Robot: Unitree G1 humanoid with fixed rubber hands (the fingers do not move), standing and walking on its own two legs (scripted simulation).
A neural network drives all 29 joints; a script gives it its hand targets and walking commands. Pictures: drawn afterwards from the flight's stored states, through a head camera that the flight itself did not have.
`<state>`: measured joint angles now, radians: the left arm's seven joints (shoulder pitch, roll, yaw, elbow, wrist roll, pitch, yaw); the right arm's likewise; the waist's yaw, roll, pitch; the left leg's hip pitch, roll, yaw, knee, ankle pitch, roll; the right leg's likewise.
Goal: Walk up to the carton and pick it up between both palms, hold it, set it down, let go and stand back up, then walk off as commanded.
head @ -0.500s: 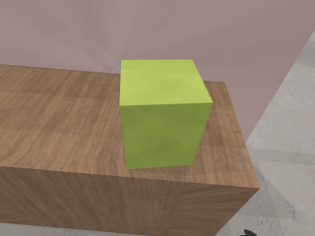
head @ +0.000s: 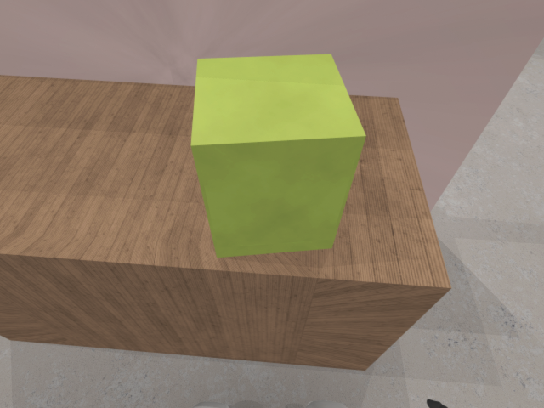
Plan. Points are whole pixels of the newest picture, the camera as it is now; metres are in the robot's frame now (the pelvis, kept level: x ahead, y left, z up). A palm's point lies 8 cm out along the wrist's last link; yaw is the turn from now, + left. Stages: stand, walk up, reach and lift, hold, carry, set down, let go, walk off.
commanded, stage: walk off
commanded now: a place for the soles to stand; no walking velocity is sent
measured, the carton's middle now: (270, 162) +0.50 +0.03 +0.05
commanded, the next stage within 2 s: none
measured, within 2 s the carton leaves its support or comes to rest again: neither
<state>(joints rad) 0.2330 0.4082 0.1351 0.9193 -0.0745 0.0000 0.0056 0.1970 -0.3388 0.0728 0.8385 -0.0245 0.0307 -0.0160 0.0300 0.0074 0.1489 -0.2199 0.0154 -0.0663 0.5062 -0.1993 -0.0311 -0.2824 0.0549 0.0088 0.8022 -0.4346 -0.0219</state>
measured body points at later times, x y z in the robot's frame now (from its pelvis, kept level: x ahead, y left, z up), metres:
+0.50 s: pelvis -0.08 -0.08 -0.02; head -0.03 -0.14 +0.42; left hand -0.03 +0.26 -0.09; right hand +0.02 -0.36 -0.18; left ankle -0.06 +0.05 -0.69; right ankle -0.06 -0.10 -0.73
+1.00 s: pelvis -0.24 -0.12 -0.04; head -0.25 -0.20 +0.40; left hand -0.12 +0.24 -0.05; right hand -0.16 -0.42 -0.21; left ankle -0.24 +0.01 -0.69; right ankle -0.06 -0.12 -0.73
